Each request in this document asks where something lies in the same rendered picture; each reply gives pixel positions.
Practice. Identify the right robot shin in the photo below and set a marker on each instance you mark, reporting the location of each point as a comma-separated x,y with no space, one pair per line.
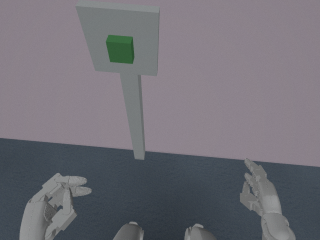
198,225

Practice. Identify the panel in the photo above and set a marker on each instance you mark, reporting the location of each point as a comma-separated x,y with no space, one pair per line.
98,20

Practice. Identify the button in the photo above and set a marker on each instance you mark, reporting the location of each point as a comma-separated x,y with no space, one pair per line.
120,49

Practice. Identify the right robot hand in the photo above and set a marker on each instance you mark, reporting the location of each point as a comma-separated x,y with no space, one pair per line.
265,199

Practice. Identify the robot right forearm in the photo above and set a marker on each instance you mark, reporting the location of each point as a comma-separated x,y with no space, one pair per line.
276,227

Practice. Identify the left robot hand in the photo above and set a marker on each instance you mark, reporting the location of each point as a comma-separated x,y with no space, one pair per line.
38,213

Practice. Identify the robot left thigh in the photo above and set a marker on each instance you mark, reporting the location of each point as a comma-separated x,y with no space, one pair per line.
130,231

